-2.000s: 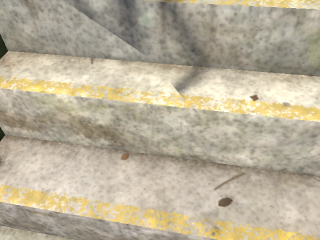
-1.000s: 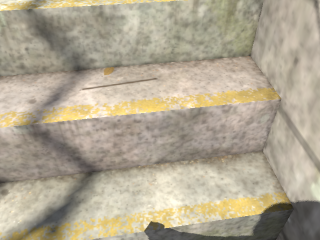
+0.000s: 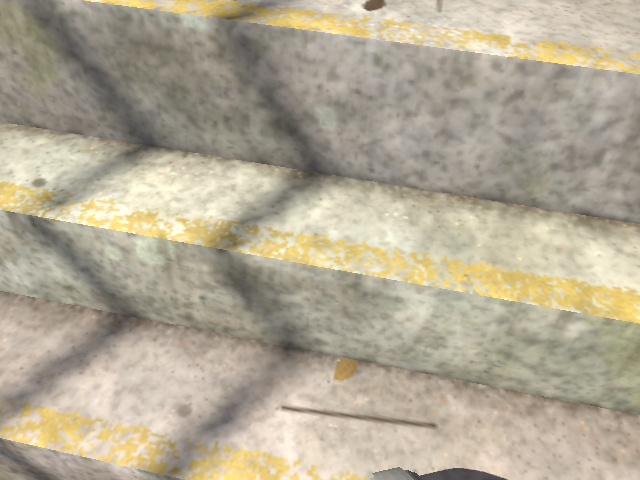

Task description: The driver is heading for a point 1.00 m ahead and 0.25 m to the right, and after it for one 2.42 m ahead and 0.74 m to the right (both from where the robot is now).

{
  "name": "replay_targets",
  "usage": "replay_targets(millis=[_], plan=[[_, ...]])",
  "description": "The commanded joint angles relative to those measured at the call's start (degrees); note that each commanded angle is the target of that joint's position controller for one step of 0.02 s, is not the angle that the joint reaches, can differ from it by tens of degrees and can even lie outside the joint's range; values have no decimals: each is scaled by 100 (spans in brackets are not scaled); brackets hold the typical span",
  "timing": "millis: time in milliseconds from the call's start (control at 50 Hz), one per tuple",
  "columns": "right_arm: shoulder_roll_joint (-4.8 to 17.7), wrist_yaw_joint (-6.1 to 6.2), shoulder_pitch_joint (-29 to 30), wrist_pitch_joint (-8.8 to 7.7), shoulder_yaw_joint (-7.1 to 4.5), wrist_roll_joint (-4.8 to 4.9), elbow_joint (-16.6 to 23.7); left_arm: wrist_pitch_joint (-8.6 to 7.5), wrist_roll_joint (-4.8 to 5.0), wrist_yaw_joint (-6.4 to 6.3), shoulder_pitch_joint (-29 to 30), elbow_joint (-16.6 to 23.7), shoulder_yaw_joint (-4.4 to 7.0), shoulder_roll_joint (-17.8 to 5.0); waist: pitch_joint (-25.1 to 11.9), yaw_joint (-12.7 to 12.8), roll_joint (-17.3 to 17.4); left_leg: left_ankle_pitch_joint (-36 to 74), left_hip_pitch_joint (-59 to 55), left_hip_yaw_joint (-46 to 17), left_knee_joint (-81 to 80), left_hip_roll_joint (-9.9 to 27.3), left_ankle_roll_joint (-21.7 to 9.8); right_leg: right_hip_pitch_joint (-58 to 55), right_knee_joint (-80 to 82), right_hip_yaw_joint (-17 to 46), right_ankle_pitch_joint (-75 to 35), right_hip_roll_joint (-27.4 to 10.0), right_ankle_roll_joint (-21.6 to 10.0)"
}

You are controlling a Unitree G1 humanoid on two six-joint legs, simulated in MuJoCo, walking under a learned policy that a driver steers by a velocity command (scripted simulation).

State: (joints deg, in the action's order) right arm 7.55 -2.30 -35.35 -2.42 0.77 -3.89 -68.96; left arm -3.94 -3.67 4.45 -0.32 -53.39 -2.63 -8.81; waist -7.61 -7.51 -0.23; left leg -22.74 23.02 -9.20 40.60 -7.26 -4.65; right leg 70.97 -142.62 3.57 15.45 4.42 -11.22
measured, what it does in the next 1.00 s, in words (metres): climbs, turning right: right foot 0.21 m higher, then left foot 0.22 m higher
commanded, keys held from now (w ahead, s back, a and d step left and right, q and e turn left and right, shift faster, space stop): w+e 0.92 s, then w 0.08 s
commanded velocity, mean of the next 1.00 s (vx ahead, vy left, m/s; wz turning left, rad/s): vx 0.50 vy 0.00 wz -0.40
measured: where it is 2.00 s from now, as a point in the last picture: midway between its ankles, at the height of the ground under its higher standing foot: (411, 248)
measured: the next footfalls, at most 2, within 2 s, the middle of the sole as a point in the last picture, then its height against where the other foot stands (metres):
right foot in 0.26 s outside the picture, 0.21 m higher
left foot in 0.82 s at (242, 410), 0.22 m higher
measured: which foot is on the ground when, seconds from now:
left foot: down 0.00-0.22, up 0.24-0.80, down 0.82-1.00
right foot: up 0.00-0.24, down 0.26-0.86, up 0.88-1.00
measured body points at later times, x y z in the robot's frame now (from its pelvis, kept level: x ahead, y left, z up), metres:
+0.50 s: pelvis +0.13 -0.05 +0.19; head +0.10 -0.02 +0.64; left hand +0.16 +0.15 +0.02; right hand +0.30 -0.27 +0.11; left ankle +0.21 +0.07 -0.28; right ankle +0.13 -0.10 -0.51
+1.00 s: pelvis +0.35 -0.01 +0.35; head +0.33 -0.01 +0.80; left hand +0.55 +0.19 +0.24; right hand +0.38 -0.25 +0.21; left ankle +0.45 +0.08 -0.29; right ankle +0.25 -0.09 -0.12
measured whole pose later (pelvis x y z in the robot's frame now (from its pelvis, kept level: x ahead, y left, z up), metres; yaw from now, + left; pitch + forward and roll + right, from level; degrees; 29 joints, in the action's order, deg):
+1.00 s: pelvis +0.35 -0.01 +0.35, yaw -25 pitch +3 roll +3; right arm 6.9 3.2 -7.3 -2.8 -2.0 -1.7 -57.6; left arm -5.2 -2.4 0.9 -14.9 -48.8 4.8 -11.6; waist -6.6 2.5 -1.5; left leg -30.4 40.4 10.7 69.1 6.7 -1.1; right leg 48.0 -112.7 5.6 -3.7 4.9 -10.5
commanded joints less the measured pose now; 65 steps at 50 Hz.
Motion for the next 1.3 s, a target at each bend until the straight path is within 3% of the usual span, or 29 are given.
replay_targets(millis=[20,40,60,80,100,120,140,180,240,260,280,320,380,400,440,500,720,780,800,820,860,880,920,980,1020,1040,1080,1180,1300], plan=[[573,-14,270,-269,110,-322,349,4,140,-107,1182,879,-24,-354,515,563,28,1335,-996,-1731,-2036,1790,-1037,1634,664,24,-316,-619,-228],[678,-42,466,-366,106,-313,541,68,150,-105,1421,1026,-13,-374,472,573,162,1119,-268,-1066,-2384,1492,-941,698,2127,-415,-745,-781,-117],[490,314,325,-480,-146,403,279,233,199,-411,2655,1680,-217,619,1290,42,-158,761,247,-1085,-3440,1543,-733,466,1875,-1545,-407,-364,379],[493,584,292,-486,-107,519,210,302,421,-626,2653,1887,-310,632,1562,119,422,1673,613,-951,-4388,1678,-776,-446,3147,-1620,46,-601,411],[1105,-106,598,-305,5,78,315,630,338,-163,2142,2060,-184,-239,293,1139,1605,4401,1149,-467,-3837,1795,-1195,-2172,5484,-856,931,-673,62],[1555,-458,703,-342,-94,77,361,816,316,201,1799,1894,3,-631,183,1303,1790,8224,1090,-278,-3604,2127,-1716,-2781,4980,-1408,687,-103,367],[912,343,859,-416,-271,672,600,663,609,-504,-422,834,-2,-114,-551,1484,494,11363,-1131,1043,-2610,1790,-1113,-3805,5329,-2467,1779,143,281],[1181,593,-290,-555,-320,1015,326,310,1090,-844,-958,473,-12,-105,-1510,1156,762,11178,-874,898,-1160,1659,-704,-5334,6530,-1516,1307,239,120],[1044,439,1762,-748,-353,675,1060,580,895,-928,-2406,-663,285,-683,-1174,1719,-192,8307,25,1112,699,1165,-642,-6175,8353,-1454,872,594,279],[503,377,2496,-704,-267,403,1373,621,701,-979,-1914,-768,318,-473,-359,1625,-841,3243,902,798,3567,476,-392,-5484,9825,462,887,-228,-478],[-342,336,3117,-640,-61,142,1794,578,172,-919,-2202,-928,295,-239,614,1760,4,1967,2646,175,7072,218,-378,-5045,10290,1812,768,-706,-988],[-891,175,3146,-407,203,-33,2988,367,-22,-841,-1255,-745,299,-71,1438,561,-309,1492,4650,123,8946,284,-404,-3635,12240,4196,4493,-1749,-832],[-225,236,2567,-246,205,-62,3049,0,124,-688,-1095,-787,221,85,1800,21,577,1714,4661,295,8375,745,-79,-2942,12192,2739,2914,-1277,-178],[1336,136,2894,107,-180,706,2684,-27,-572,73,-339,-501,6,339,1551,374,1338,2794,4076,-493,7033,627,-712,-1800,12258,2106,2888,-1068,-46],[1573,26,2515,390,-314,240,2469,-249,-107,190,721,-6,275,-853,663,-282,-285,2576,2548,556,6977,753,-470,-961,12616,1504,1756,-837,-604],[557,146,3048,548,2,-229,2177,-193,-196,117,-2657,-1090,34,-14,307,995,-193,2170,6113,-22,8080,635,-452,-5343,11831,2719,819,-1417,-999],[162,177,5656,275,197,34,3090,-295,-310,154,-3963,-1826,-97,225,334,1394,-659,1607,6971,1189,7107,1610,-597,-5479,12582,2347,55,-1408,-610],[56,-65,6509,616,244,8,3468,-279,364,367,-3196,-1468,46,-209,144,945,-1458,-704,3029,2291,4890,881,-399,-3571,13877,1788,-4110,-1827,-948],[269,-143,5630,601,152,204,3296,-369,221,441,-2808,-1386,135,-685,-436,401,-1633,499,2287,2052,4682,592,-357,-4283,13271,1413,-8052,-1974,-850],[34,292,2813,218,94,382,2536,-486,666,-450,-2999,-1025,483,-792,-936,14,-632,-1559,727,2157,3750,372,-514,-5755,11977,566,-9384,-1471,-468],[978,598,1452,41,-317,297,2249,-670,831,-533,-2233,-523,671,-754,-1740,-703,499,-3312,-1603,-1846,1163,1898,-872,-3685,8609,539,-8052,-578,-49],[1343,732,1622,178,-480,273,2064,-623,506,-450,-1732,-269,699,-400,-1318,-555,1702,-4376,-1154,-4170,-960,2698,-1268,-2612,6297,184,-3107,-33,30],[1125,613,2526,129,-548,448,1722,-445,-20,-238,-1021,676,682,300,-86,299,773,-4538,268,-3768,-1302,2870,-1059,-1550,2562,465,-2025,-164,49],[-255,530,2815,-138,-256,135,813,-84,70,-324,-1395,1187,378,989,1195,1409,145,-2915,1547,-1351,-794,2581,-86,-674,1841,776,-1705,-106,-18],[-317,497,2654,-314,-242,101,758,-33,201,-409,-1813,1225,340,890,1195,1623,207,-882,1190,-305,-1414,2509,-6,-441,1976,760,-1664,-196,156],[-286,-11,3312,-177,-127,-231,1416,155,666,82,-1115,934,326,-56,772,1002,-704,141,1652,243,-2174,2064,-539,-521,3227,882,-2103,-197,-627],[799,-253,4339,-77,-407,-1,1721,322,439,205,-1525,899,411,-285,350,1519,337,898,1949,494,-2864,2298,-1135,-1467,2615,550,-1453,-149,-577],[-159,-179,649,-139,41,-294,173,280,249,56,-4,923,151,97,13,344,-101,1137,-2858,539,-2174,2405,-815,3384,688,1090,-1210,-175,-965],[649,-495,2034,-282,-81,-199,834,916,154,-83,1378,1642,-67,-330,-210,1107,347,2416,254,2013,-3801,2175,-624,-326,4059,-677,-1001,-1439,-751]])
Keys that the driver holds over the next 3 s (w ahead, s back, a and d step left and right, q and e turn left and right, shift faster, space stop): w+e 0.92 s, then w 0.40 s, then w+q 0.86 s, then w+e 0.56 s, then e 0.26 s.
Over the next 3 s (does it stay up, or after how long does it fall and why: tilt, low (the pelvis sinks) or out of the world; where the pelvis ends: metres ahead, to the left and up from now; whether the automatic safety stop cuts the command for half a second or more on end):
stays up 0.98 -0.14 0.94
